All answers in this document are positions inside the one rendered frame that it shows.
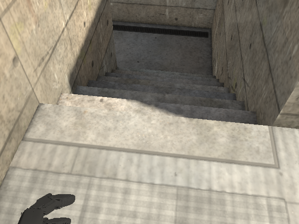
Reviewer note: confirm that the robot left hand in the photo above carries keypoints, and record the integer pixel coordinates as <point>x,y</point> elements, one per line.
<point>45,205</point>

